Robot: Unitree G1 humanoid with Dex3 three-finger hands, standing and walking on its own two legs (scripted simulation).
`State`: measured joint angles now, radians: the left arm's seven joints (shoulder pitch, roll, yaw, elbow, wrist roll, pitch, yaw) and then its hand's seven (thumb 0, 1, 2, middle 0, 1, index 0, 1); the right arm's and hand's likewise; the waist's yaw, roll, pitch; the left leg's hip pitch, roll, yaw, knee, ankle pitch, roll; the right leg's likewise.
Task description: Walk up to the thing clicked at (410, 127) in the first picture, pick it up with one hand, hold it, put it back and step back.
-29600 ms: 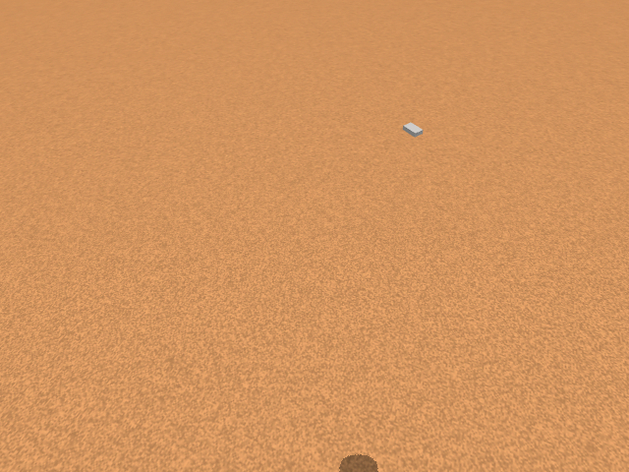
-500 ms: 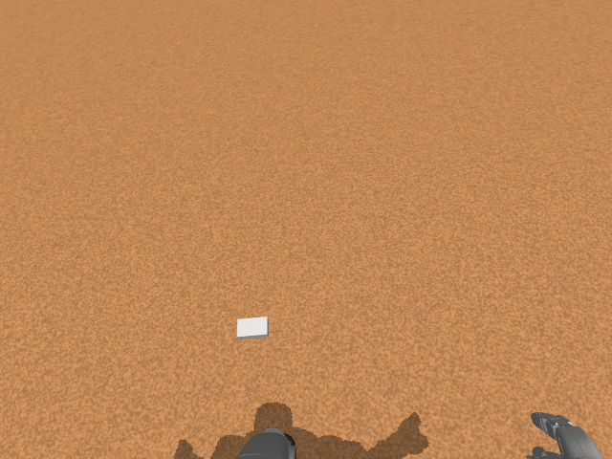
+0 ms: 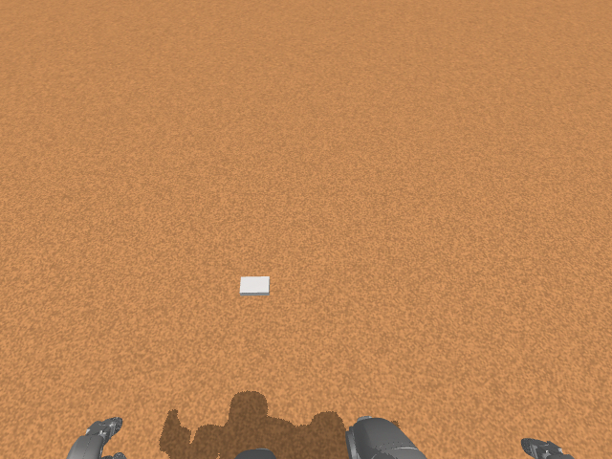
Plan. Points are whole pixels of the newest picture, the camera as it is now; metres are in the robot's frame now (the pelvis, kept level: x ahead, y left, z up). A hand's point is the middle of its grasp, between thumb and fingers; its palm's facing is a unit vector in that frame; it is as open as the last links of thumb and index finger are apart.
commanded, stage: walk up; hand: left
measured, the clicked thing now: (255, 286) +0.69 +0.21 -0.75
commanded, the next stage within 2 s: stand in 1.40 s
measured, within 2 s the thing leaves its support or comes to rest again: neither
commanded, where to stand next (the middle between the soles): +0.30 -0.04 m, yaw +1 degrees
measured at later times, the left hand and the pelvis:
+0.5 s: hand out of the picture -0.04 +0.28 -0.14, palm faces +0.00 -0.91 -0.42, open 7.3 cm; pelvis -0.14 +0.00 -0.01, yaw +1 degrees
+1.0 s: hand out of the picture -0.06 +0.26 -0.15, palm faces -0.01 -0.95 -0.31, open 7.3 cm; pelvis -0.14 +0.01 +0.01, yaw -2 degrees
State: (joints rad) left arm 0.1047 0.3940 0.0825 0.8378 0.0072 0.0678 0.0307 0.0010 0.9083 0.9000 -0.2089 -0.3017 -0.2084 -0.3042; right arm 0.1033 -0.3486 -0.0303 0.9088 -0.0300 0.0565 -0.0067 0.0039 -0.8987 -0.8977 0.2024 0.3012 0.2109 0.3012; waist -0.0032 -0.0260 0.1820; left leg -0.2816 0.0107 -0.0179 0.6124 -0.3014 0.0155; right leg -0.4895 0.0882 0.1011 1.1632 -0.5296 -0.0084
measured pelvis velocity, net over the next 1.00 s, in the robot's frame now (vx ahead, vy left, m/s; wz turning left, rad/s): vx -0.14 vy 0.01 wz -0.03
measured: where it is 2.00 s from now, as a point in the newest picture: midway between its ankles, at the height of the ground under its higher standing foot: outside the picture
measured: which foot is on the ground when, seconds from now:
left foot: down 0.00-0.20, up 0.22-0.46, down 0.48-1.00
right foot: up 0.00-0.16, down 0.18-1.00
